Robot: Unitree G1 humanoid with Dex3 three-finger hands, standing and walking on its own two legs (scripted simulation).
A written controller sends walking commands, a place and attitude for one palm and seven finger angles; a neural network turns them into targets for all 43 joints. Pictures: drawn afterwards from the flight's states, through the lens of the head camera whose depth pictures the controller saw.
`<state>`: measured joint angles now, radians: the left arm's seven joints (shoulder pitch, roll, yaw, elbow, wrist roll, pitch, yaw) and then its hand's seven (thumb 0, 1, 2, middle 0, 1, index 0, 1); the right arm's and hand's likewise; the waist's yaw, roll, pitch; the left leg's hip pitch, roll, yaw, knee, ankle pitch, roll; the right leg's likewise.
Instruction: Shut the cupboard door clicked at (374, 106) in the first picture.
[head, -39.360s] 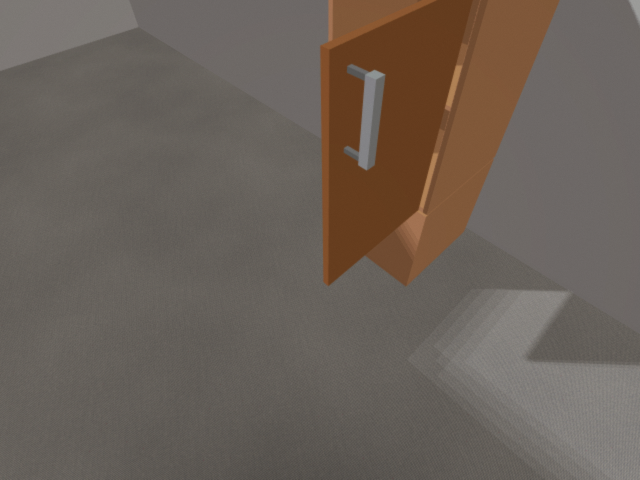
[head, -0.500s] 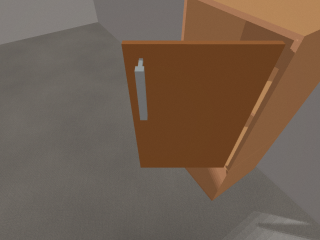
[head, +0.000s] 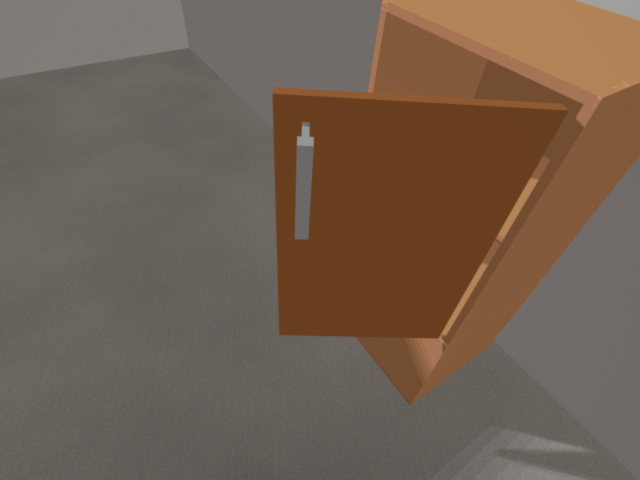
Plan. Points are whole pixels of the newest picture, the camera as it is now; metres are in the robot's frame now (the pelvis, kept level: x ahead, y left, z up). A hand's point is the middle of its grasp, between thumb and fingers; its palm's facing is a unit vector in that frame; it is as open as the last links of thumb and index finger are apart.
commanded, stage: look again from close up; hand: left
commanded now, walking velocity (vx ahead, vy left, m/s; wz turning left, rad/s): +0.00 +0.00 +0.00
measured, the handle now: (303, 183) +0.47 +0.06 +0.13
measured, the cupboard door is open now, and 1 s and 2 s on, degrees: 57 57 57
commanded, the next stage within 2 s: shuffle to correct the standing spot in 0.48 s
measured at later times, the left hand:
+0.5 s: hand out of the picture -0.02 +0.15 -0.18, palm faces +0.01 -0.99 -0.14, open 7.4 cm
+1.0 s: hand out of the picture +0.00 +0.13 -0.18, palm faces +0.01 -0.99 -0.16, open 7.4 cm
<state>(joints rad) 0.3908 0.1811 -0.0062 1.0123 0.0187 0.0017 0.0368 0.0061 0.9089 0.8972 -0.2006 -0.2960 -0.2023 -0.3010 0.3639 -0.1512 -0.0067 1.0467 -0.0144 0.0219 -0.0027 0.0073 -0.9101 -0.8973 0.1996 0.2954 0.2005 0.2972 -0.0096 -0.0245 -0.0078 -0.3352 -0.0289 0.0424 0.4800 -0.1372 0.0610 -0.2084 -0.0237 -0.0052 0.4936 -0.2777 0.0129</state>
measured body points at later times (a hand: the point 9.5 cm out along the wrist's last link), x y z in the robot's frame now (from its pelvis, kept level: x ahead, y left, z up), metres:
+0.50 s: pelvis +0.01 +0.00 +0.00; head +0.01 +0.02 +0.45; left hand -0.02 +0.21 -0.16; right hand +0.03 -0.23 -0.14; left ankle +0.08 +0.08 -0.74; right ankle +0.00 -0.15 -0.74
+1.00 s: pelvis +0.03 -0.04 +0.00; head +0.05 -0.02 +0.45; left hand +0.00 +0.19 -0.16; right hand +0.03 -0.27 -0.15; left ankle +0.08 +0.08 -0.74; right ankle +0.00 -0.15 -0.74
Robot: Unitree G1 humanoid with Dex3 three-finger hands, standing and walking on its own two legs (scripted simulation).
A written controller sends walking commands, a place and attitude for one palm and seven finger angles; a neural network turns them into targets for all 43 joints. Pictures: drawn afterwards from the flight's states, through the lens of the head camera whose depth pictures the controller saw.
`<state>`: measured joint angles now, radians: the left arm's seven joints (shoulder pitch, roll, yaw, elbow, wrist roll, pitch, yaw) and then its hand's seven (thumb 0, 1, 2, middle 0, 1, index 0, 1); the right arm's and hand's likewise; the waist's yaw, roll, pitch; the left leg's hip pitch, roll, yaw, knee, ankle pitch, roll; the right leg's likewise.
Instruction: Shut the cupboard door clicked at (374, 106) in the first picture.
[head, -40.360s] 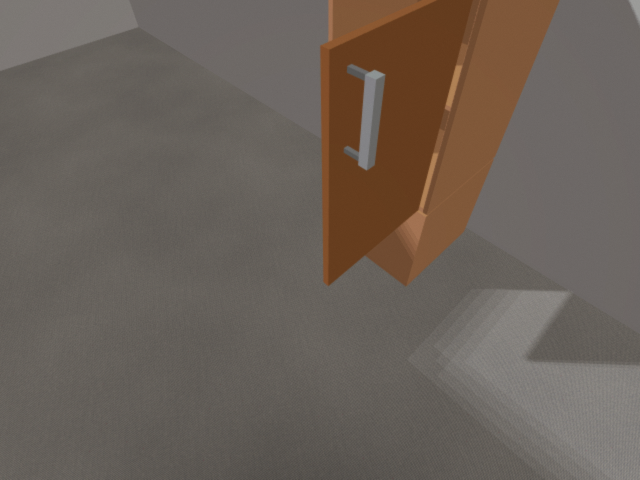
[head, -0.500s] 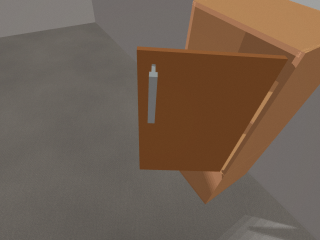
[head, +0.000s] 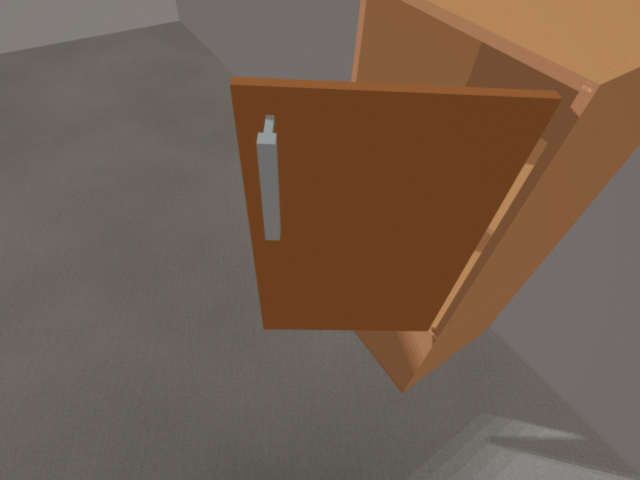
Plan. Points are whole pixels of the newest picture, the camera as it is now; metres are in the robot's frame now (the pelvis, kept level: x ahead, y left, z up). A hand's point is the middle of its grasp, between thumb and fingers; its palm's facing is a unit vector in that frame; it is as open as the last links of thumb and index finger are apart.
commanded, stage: shuffle to correct the standing spot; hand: left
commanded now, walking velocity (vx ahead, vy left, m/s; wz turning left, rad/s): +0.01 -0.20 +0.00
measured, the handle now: (271, 182) +0.45 +0.10 +0.13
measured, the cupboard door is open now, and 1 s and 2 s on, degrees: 57 57 57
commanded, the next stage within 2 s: come to a stop and stand still in 0.50 s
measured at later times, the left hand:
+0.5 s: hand out of the picture +0.05 +0.13 -0.17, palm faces +0.03 -0.98 -0.18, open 7.3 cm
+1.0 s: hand out of the picture +0.00 +0.04 -0.18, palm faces +0.11 -0.98 -0.15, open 7.3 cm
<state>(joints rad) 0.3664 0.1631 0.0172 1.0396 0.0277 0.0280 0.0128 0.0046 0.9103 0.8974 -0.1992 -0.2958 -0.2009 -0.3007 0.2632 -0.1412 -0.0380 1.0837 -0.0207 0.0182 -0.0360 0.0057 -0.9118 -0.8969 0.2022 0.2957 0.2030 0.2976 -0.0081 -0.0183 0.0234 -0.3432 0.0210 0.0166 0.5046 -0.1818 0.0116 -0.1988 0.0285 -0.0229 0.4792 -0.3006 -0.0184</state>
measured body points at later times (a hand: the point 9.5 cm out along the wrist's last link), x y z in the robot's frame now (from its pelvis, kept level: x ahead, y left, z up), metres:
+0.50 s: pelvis +0.00 -0.06 +0.01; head +0.04 -0.03 +0.45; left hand +0.05 +0.19 -0.15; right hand +0.02 -0.30 -0.14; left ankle +0.03 +0.07 -0.74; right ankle -0.01 -0.23 -0.70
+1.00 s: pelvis +0.01 -0.12 +0.00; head +0.04 -0.10 +0.45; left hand +0.00 +0.09 -0.16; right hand +0.11 -0.34 -0.14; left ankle +0.03 -0.03 -0.74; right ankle +0.00 -0.24 -0.74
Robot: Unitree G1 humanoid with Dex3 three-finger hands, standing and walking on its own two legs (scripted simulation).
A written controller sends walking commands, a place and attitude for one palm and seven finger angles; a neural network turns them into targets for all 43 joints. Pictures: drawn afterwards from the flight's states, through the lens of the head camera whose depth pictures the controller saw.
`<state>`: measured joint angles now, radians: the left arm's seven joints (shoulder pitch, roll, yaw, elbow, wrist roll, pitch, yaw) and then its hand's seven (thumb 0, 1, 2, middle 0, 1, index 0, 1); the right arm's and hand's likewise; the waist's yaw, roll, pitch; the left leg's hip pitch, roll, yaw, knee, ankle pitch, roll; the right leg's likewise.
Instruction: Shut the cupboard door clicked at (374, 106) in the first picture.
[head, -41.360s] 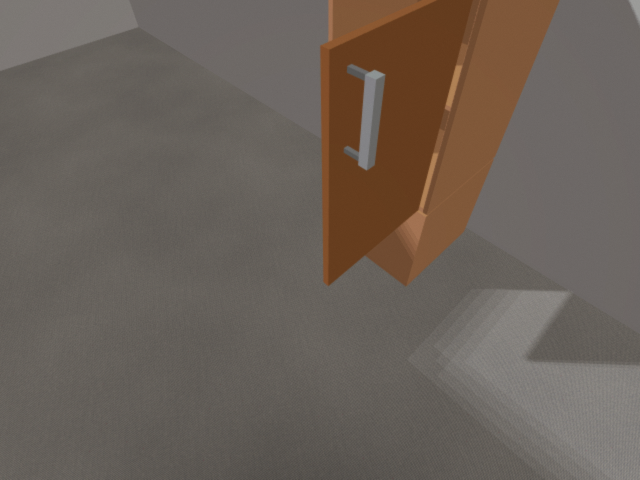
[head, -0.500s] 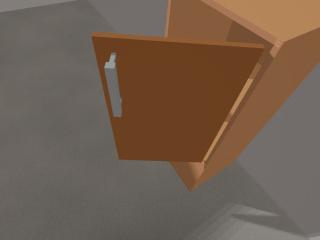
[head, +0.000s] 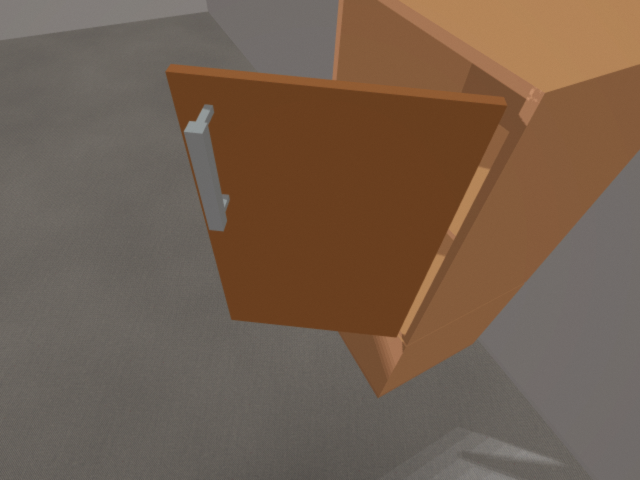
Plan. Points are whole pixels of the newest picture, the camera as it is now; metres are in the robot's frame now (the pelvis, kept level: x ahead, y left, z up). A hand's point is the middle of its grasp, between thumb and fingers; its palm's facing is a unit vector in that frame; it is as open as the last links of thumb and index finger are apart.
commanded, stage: come to a stop and stand still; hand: left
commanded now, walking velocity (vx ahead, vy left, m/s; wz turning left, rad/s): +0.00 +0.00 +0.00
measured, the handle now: (212, 172) +0.44 +0.19 +0.13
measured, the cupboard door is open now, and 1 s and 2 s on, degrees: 57 57 57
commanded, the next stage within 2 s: look again from close up in 1.06 s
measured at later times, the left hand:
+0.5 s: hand out of the picture +0.05 +0.20 -0.16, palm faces -0.03 -0.97 -0.26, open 7.4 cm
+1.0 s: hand out of the picture +0.04 +0.17 -0.17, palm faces -0.03 -0.98 -0.19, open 7.3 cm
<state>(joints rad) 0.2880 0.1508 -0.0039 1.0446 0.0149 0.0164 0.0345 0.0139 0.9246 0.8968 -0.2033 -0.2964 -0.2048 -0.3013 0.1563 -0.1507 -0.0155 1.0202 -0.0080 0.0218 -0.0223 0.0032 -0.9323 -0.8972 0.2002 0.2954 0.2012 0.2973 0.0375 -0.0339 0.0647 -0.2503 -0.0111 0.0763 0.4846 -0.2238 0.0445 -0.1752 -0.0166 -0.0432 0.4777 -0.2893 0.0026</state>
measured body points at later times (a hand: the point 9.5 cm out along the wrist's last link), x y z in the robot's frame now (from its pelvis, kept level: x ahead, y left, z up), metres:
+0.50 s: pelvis +0.01 +0.01 +0.00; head +0.02 +0.00 +0.45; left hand +0.05 +0.25 -0.14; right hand +0.02 -0.22 -0.16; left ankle +0.02 +0.09 -0.74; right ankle -0.02 -0.12 -0.74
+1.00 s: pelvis +0.03 +0.00 +0.00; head +0.05 +0.00 +0.45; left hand +0.04 +0.22 -0.16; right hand +0.04 -0.23 -0.16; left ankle +0.02 +0.09 -0.74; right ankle -0.02 -0.12 -0.74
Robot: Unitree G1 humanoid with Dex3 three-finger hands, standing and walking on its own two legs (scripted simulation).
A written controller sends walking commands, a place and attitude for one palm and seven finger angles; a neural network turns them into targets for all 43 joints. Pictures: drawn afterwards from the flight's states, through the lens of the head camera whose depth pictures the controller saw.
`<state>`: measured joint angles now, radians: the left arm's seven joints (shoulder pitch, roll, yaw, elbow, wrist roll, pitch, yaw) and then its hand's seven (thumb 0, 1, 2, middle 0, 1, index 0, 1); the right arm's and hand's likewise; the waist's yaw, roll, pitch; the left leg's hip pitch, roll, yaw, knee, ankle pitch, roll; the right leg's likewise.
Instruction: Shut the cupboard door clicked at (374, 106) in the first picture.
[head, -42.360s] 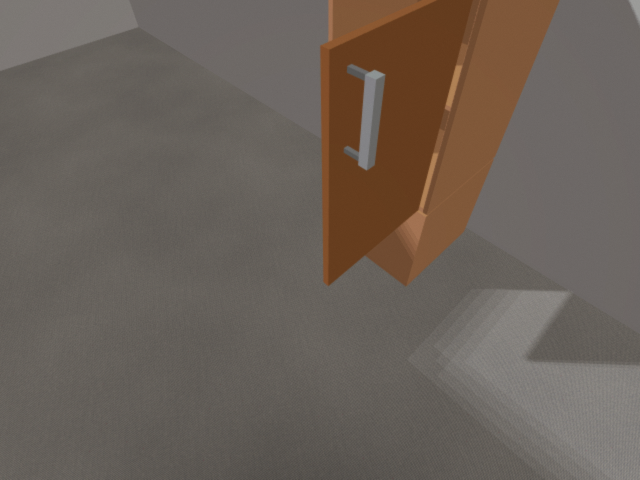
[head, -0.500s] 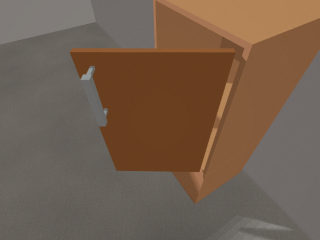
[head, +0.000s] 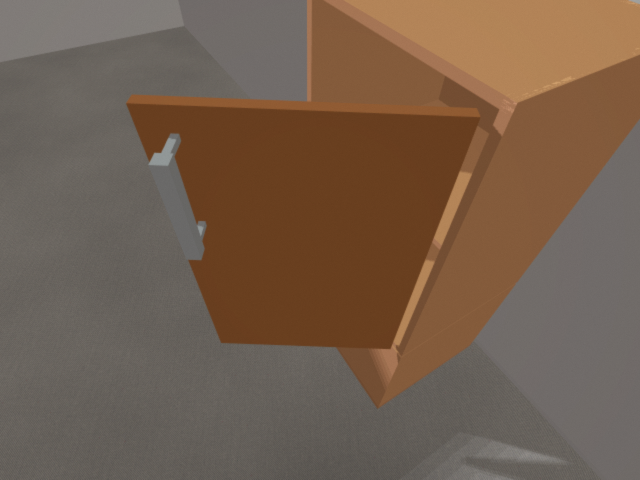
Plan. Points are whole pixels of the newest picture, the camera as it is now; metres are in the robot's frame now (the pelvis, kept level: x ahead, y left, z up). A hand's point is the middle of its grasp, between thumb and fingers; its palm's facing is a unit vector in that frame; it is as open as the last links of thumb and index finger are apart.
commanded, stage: come to a stop and stand still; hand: left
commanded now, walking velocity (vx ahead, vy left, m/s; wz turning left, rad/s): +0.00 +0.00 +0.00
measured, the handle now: (184, 201) +0.41 +0.20 +0.13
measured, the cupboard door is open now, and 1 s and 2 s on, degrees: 57 57 57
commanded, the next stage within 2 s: look again from close up in 0.06 s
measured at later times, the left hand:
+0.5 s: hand out of the picture +0.01 +0.17 -0.18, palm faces +0.01 -0.98 -0.18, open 7.4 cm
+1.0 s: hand out of the picture +0.01 +0.16 -0.18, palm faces +0.01 -0.98 -0.21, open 7.4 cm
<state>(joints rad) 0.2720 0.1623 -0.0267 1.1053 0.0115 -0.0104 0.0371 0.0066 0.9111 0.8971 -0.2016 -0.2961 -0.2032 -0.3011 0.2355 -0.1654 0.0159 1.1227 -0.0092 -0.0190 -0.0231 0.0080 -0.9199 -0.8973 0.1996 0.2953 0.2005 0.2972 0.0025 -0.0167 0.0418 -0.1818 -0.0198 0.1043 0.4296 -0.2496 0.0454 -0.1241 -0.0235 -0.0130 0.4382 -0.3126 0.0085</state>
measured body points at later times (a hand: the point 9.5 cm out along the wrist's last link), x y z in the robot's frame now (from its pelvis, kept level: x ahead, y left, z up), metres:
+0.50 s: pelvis +0.01 +0.00 +0.00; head +0.03 +0.00 +0.45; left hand +0.01 +0.22 -0.16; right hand +0.03 -0.23 -0.16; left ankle -0.01 +0.09 -0.74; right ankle -0.05 -0.12 -0.74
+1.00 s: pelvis +0.00 -0.01 +0.00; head +0.04 -0.01 +0.45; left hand +0.01 +0.22 -0.16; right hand +0.02 -0.24 -0.16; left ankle -0.01 +0.09 -0.74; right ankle -0.05 -0.12 -0.74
